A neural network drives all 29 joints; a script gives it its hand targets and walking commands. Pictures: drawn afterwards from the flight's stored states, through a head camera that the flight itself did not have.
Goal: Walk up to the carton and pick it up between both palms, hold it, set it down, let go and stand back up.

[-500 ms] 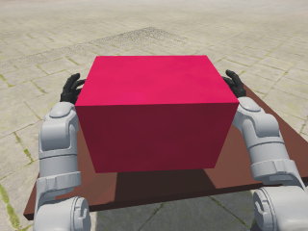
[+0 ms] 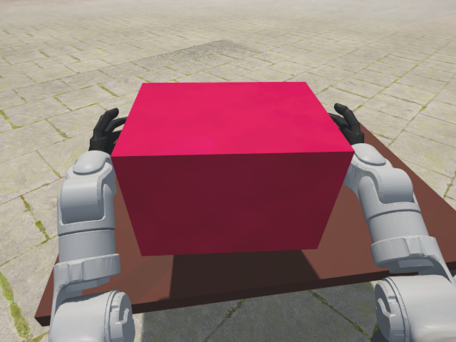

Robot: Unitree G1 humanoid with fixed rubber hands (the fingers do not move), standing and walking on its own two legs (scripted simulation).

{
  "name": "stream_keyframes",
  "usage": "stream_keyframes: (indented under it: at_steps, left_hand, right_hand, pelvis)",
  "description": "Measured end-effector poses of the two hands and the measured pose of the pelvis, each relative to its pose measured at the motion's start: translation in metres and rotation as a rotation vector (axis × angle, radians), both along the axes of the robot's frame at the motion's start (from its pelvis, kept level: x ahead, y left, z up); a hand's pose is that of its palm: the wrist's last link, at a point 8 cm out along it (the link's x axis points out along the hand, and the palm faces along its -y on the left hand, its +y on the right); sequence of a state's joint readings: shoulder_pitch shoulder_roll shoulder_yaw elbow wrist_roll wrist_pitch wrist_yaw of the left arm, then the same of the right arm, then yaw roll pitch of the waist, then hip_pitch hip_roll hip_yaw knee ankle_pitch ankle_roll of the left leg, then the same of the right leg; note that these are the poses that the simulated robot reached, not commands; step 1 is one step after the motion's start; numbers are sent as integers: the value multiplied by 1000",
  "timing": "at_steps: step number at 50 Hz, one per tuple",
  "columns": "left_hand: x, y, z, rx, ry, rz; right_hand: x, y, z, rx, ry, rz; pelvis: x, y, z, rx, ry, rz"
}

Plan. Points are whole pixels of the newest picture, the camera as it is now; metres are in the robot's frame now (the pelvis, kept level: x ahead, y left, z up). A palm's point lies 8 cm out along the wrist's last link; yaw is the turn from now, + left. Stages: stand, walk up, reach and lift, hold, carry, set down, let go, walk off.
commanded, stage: hold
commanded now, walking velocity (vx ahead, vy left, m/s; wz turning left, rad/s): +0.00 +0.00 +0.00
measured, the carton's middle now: (228, 164) +0.39 +0.01 +0.17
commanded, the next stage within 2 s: none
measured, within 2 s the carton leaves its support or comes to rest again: neither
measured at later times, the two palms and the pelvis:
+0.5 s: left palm (103, 156) +0.35 +0.21 +0.22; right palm (348, 149) +0.36 -0.19 +0.22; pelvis +0.00 +0.00 +0.00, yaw +0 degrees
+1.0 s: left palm (104, 153) +0.36 +0.21 +0.22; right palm (348, 146) +0.36 -0.19 +0.23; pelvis +0.00 +0.00 +0.00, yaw +0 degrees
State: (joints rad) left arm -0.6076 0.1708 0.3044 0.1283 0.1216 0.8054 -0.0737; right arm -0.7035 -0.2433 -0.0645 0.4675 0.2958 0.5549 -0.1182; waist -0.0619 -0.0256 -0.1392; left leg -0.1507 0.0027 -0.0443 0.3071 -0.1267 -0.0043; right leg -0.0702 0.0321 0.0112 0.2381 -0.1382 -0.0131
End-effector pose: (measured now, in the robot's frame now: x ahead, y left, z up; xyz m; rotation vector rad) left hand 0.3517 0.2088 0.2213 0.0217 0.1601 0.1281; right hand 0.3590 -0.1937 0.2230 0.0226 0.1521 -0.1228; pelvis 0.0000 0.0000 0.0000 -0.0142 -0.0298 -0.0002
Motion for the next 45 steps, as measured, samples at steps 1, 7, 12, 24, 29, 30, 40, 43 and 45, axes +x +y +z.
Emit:
stream_keyframes:
  at_steps: [1, 7, 12, 24, 29, 30, 40, 43, 45]
  left_hand:
    - [0, 0, 0, 0, 0, 0]
    - [0, 0, 0, 0, 0, 0]
    - [0, 0, 0, 0, 0, 0]
    - [0, 0, 0, 0, 0, 0]
    - [0, 0, 0, 0, 0, 0]
    - [0, 0, 0, 0, 0, 0]
    - [2, -1, -1, 6, 16, 3]
    - [4, -1, -3, 8, 27, 2]
    - [5, -1, -2, 16, 18, 1]
  right_hand:
    - [0, 0, 0, 0, 0, 0]
    - [0, 0, 0, 0, 0, 0]
    - [0, 0, 0, -1, 0, 0]
    - [0, 0, 0, 0, 0, 0]
    - [0, 0, 0, 0, 0, 0]
    - [0, 0, 0, 0, 0, 0]
    - [3, -1, -3, 15, 15, 1]
    - [5, -1, -5, 8, 26, 1]
    - [5, -1, -3, 0, 17, 1]
  pelvis:
    - [0, 0, 0, 0, 0, 0]
    - [0, 0, 0, 0, 0, 0]
    - [0, 0, 0, 0, -1, 0]
    - [0, 0, 0, 0, -1, 0]
    - [0, 0, 0, 0, -1, 0]
    - [0, 0, 0, 0, -1, 0]
    - [-1, 0, 0, 0, 3, -1]
    - [-1, 1, 0, 1, 12, -4]
    - [-1, 1, 0, 0, 17, -4]
